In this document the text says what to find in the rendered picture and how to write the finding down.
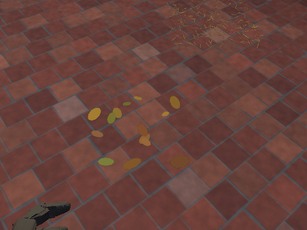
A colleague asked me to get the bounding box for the robot left hand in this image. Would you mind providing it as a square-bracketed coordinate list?
[12, 201, 71, 230]

